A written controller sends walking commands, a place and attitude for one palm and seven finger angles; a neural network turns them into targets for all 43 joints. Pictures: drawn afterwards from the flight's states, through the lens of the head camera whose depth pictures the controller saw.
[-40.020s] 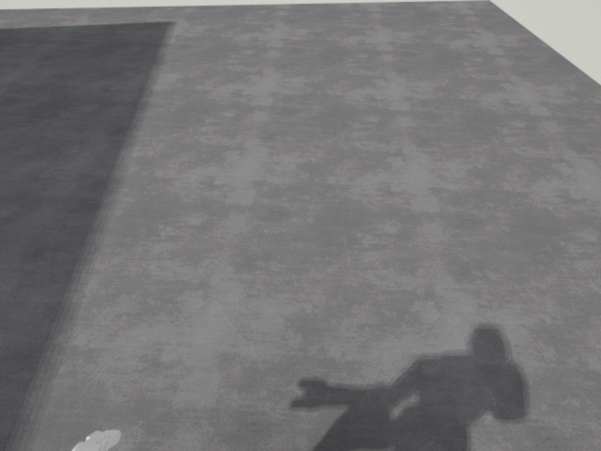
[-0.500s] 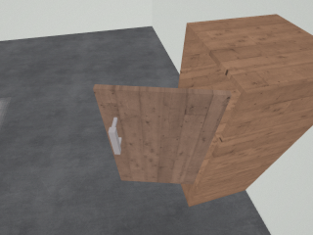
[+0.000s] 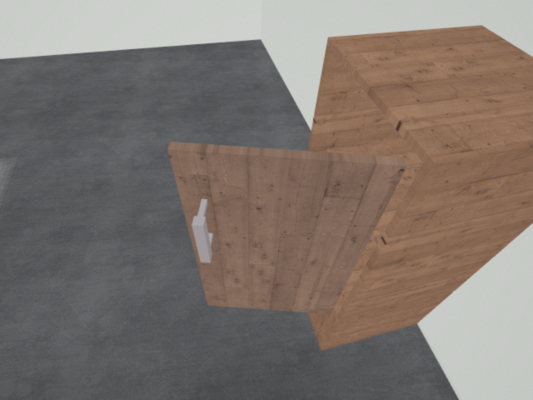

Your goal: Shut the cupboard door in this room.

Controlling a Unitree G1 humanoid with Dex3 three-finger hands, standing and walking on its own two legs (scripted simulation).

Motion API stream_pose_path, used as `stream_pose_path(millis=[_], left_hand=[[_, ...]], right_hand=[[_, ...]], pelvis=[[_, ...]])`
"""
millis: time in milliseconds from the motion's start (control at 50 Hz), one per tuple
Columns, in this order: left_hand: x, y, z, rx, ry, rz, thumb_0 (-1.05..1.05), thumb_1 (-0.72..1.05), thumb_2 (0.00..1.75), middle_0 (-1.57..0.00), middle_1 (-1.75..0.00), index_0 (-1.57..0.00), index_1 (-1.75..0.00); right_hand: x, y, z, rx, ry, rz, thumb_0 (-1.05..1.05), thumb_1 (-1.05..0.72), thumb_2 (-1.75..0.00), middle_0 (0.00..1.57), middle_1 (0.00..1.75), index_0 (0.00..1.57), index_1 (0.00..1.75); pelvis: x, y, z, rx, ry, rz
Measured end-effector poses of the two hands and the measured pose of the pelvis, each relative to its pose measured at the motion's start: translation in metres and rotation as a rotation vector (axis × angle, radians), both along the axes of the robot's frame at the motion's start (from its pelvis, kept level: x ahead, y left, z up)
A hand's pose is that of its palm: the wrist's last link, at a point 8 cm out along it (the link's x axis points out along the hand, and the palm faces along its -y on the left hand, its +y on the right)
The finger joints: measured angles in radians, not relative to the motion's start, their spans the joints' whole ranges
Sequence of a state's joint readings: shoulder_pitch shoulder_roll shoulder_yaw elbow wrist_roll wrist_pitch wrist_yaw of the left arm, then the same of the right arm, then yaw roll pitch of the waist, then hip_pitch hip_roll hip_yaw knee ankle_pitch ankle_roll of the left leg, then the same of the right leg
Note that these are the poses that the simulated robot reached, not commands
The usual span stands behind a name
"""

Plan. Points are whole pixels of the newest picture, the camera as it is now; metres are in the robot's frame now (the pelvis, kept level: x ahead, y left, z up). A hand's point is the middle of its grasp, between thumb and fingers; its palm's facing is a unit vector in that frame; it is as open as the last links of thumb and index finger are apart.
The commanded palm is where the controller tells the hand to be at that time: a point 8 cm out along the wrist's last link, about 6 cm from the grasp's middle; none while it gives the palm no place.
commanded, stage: look again from close up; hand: left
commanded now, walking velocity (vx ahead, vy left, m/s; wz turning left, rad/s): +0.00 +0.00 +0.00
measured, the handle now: (204, 231) +0.39 +0.14 -0.02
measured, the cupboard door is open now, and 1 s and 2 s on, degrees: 72 72 72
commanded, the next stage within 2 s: raise the hand and make a fist in 0.02 s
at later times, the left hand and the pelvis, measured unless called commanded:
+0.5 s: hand (176, 385) +0.15 +0.14 -0.06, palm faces -0.04 -1.00 +0.02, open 6.3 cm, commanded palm +0.11 +0.21 -0.06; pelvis -0.04 -0.03 -0.09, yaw +3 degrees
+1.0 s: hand (156, 375) +0.16 +0.17 -0.04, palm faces +0.05 -1.00 -0.04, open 4.0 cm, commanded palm +0.12 +0.22 -0.04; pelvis -0.04 -0.03 -0.10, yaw +4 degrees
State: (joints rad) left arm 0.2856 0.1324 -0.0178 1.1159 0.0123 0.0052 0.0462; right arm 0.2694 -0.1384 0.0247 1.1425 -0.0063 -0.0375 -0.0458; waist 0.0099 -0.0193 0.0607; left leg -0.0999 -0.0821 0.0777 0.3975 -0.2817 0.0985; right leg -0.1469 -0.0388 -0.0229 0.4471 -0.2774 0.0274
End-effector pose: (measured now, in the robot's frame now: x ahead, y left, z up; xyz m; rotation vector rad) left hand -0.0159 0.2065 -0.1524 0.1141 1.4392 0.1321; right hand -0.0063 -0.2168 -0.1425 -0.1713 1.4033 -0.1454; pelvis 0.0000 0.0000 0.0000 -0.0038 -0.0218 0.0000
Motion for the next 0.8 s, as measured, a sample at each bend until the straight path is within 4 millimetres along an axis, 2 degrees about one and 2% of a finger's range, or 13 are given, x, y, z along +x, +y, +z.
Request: stream_pose_path(millis=[140,160,220,280,320,360,400,440,540,600,680,740,800], left_hand=[[0.002,0.003,0.0,0.011,-0.011,-0.01,0.0,0.91,0.9,-0.19,-0.3,-0.2,-0.3],[0.011,0.011,0.005,0.033,-0.052,0.042,0.01,0.92,0.9,-0.2,-0.3,-0.21,-0.3],[0.071,0.032,0.057,0.143,-0.459,0.059,0.03,0.95,0.9,-0.2,-0.3,-0.21,-0.31],[0.133,0.029,0.113,0.154,-0.865,0.037,0.03,0.95,0.9,-0.22,-0.32,-0.23,-0.33],[0.166,0.022,0.134,0.111,-1.115,0.009,0.03,0.94,0.9,-0.23,-0.35,-0.24,-0.35],[0.183,0.013,0.141,0.023,-1.303,-0.017,0.02,0.94,0.9,-0.26,-0.37,-0.27,-0.37],[0.185,0.002,0.137,-0.072,-1.442,-0.08,0.01,0.93,0.9,-0.28,-0.4,-0.29,-0.41],[0.176,-0.006,0.122,-0.131,-1.492,-0.147,0.01,0.93,0.9,-0.32,-0.44,-0.33,-0.44],[0.13,-0.001,0.073,-0.127,-1.328,-0.091,0.01,0.91,0.9,-0.41,-0.53,-0.42,-0.53],[0.107,0.009,0.073,-0.034,-1.297,-0.024,0.01,0.91,0.9,-0.46,-0.59,-0.47,-0.59],[0.105,0.01,0.097,0.027,-1.41,-0.056,0.02,0.91,0.9,-0.53,-0.67,-0.54,-0.67],[0.122,0.005,0.104,-0.016,-1.449,-0.124,0.02,0.91,0.9,-0.59,-0.73,-0.6,-0.73],[0.141,0.001,0.102,-0.08,-1.397,-0.169,0.01,0.9,0.9,-0.64,-0.79,-0.65,-0.79]], right_hand=[[-0.003,0.002,0.0,0.004,0.002,-0.006,0.01,-0.92,-0.9,0.19,0.3,0.2,0.3],[-0.001,-0.001,0.002,-0.009,-0.034,-0.008,0.01,-0.92,-0.9,0.2,0.3,0.2,0.3],[0.015,-0.014,0.014,-0.047,-0.273,0.001,0.02,-0.93,-0.9,0.2,0.3,0.21,0.3],[0.042,-0.027,0.019,-0.031,-0.462,0.059,0.01,-0.92,-0.9,0.2,0.3,0.2,0.3],[0.063,-0.038,0.016,-0.027,-0.566,0.113,0.01,-0.92,-0.9,0.2,0.3,0.2,0.3],[0.087,-0.05,0.014,-0.039,-0.655,0.149,0.01,-0.92,-0.9,0.2,0.3,0.21,0.3],[0.111,-0.059,0.015,-0.059,-0.743,0.169,0.01,-0.91,-0.9,0.2,0.3,0.21,0.3],[0.135,-0.066,0.019,-0.077,-0.826,0.186,0.01,-0.91,-0.9,0.2,0.3,0.21,0.3],[0.185,-0.063,0.026,-0.088,-0.961,0.257,0.01,-0.91,-0.9,0.19,0.3,0.2,0.3],[0.203,-0.049,0.023,-0.063,-0.983,0.31,0.01,-0.91,-0.9,0.19,0.3,0.2,0.3],[0.21,-0.026,0.007,-0.003,-0.951,0.371,0.01,-0.91,-0.9,0.19,0.3,0.2,0.3],[0.203,-0.014,-0.011,0.044,-0.896,0.371,0.01,-0.91,-0.9,0.19,0.3,0.2,0.3],[0.187,-0.009,-0.024,0.076,-0.829,0.325,0.01,-0.91,-0.9,0.2,0.3,0.21,0.3]], pelvis=[[-0.001,0.001,0.0,-0.003,0.004,0.001],[-0.004,0.0,-0.001,-0.005,0.007,0.011],[-0.007,-0.004,-0.004,0.003,0.012,0.035],[-0.013,-0.006,-0.012,0.01,0.043,0.08],[-0.021,-0.01,-0.027,0.035,0.087,0.084],[-0.029,-0.014,-0.042,0.032,0.131,0.07],[-0.035,-0.019,-0.058,0.032,0.173,0.054],[-0.04,-0.024,-0.076,0.033,0.206,0.045],[-0.046,-0.034,-0.103,0.019,0.246,0.053],[-0.046,-0.038,-0.108,-0.004,0.258,0.072],[-0.046,-0.043,-0.111,-0.036,0.275,0.097],[-0.048,-0.045,-0.112,-0.047,0.287,0.103],[-0.047,-0.045,-0.109,-0.045,0.293,0.097]])
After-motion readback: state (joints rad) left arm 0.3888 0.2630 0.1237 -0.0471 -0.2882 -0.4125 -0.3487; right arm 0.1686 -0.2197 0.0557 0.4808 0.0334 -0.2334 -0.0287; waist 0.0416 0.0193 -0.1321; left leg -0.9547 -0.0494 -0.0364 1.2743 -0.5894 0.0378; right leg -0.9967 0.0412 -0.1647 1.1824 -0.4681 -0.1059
